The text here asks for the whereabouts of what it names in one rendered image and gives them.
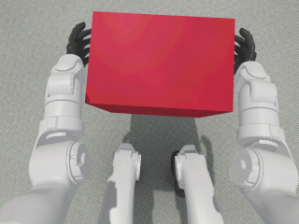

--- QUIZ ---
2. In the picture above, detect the robot right upper arm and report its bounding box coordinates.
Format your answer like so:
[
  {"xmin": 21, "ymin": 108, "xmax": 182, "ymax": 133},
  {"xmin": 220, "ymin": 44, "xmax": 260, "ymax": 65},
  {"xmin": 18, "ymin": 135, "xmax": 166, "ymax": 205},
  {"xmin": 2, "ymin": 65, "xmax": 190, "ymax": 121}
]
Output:
[{"xmin": 229, "ymin": 147, "xmax": 299, "ymax": 224}]

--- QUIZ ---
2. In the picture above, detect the robot left upper arm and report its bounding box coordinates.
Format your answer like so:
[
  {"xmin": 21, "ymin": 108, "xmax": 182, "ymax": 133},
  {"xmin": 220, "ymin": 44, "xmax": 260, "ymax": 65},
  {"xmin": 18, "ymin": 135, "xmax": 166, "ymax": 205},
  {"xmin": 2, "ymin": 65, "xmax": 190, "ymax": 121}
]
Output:
[{"xmin": 0, "ymin": 140, "xmax": 93, "ymax": 224}]

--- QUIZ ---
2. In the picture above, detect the robot right thigh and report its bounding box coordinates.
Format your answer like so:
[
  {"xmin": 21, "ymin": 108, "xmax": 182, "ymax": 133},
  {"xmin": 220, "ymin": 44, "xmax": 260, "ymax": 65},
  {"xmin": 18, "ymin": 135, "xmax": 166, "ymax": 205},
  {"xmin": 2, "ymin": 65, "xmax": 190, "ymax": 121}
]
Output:
[{"xmin": 175, "ymin": 149, "xmax": 226, "ymax": 224}]

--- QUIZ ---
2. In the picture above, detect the left robot forearm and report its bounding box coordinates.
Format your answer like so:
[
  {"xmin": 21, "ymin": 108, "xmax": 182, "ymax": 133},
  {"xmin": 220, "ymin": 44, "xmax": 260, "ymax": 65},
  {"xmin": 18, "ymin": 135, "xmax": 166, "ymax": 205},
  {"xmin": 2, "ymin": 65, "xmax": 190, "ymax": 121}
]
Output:
[{"xmin": 29, "ymin": 54, "xmax": 86, "ymax": 182}]

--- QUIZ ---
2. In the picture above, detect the robot left shin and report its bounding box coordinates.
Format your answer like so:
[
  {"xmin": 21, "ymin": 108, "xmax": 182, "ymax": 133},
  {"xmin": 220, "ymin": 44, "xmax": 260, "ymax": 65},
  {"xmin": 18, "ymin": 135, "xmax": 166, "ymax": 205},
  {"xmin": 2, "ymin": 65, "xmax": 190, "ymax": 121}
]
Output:
[{"xmin": 109, "ymin": 143, "xmax": 135, "ymax": 168}]

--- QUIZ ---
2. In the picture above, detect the carton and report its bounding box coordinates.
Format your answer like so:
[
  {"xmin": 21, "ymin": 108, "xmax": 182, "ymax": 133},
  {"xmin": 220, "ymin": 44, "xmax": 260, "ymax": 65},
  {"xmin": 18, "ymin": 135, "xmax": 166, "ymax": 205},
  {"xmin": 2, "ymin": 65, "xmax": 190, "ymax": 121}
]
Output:
[{"xmin": 85, "ymin": 11, "xmax": 235, "ymax": 118}]

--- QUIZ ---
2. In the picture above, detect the right robot forearm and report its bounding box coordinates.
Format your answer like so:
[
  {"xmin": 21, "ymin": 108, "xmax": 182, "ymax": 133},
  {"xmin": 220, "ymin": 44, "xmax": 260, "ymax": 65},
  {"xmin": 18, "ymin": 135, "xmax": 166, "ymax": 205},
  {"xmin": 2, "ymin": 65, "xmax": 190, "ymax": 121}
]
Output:
[{"xmin": 234, "ymin": 61, "xmax": 299, "ymax": 183}]

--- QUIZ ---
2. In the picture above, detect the robot left hand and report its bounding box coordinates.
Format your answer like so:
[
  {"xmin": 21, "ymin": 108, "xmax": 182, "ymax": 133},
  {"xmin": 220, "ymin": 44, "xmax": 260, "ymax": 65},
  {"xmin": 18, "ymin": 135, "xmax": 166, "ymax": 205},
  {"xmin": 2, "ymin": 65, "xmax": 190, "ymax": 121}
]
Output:
[{"xmin": 66, "ymin": 21, "xmax": 92, "ymax": 68}]

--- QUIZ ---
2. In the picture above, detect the robot right hand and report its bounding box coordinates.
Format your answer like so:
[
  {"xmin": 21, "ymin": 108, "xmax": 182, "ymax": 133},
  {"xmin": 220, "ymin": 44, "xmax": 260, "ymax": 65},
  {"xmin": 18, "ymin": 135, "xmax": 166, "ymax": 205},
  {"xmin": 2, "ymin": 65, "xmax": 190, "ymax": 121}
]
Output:
[{"xmin": 234, "ymin": 28, "xmax": 257, "ymax": 75}]

